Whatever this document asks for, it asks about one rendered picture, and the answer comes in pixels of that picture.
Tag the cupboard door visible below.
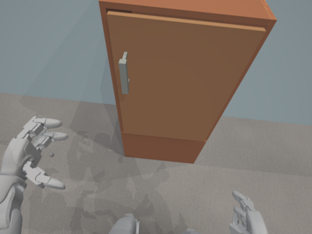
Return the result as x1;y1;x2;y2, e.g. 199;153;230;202
107;11;266;141

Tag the right robot hand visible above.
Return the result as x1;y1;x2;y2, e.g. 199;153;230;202
230;190;269;234

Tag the robot left forearm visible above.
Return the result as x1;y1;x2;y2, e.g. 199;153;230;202
0;174;27;234

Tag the handle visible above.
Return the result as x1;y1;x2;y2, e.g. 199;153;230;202
118;52;130;94

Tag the robot left thigh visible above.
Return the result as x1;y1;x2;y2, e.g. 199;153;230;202
109;217;140;234

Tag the left robot hand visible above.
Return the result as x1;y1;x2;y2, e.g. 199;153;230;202
0;116;68;190

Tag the robot left shin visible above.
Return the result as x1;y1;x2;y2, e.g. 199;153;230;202
124;214;134;218

